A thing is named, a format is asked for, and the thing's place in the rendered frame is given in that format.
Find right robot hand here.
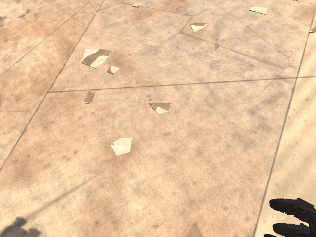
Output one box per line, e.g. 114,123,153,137
264,197,316,237

